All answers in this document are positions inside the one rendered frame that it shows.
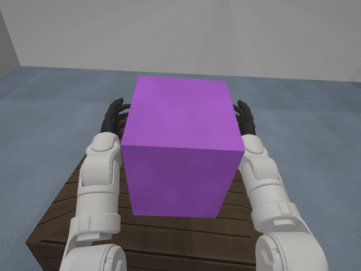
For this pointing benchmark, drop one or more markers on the right robot upper arm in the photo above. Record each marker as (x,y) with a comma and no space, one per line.
(289,251)

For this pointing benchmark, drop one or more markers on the robot left hand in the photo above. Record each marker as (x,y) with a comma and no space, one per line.
(112,117)

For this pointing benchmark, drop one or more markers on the carton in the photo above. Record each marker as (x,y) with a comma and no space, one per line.
(181,147)

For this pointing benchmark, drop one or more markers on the left robot forearm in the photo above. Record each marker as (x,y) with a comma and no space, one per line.
(97,215)

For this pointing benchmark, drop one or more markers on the pedestal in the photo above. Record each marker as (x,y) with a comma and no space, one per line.
(157,243)

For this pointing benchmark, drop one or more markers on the robot right hand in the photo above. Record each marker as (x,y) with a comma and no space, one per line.
(244,119)

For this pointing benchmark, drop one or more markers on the right robot forearm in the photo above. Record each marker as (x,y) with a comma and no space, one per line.
(272,210)

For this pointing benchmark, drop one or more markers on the left robot upper arm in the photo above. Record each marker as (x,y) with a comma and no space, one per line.
(105,257)

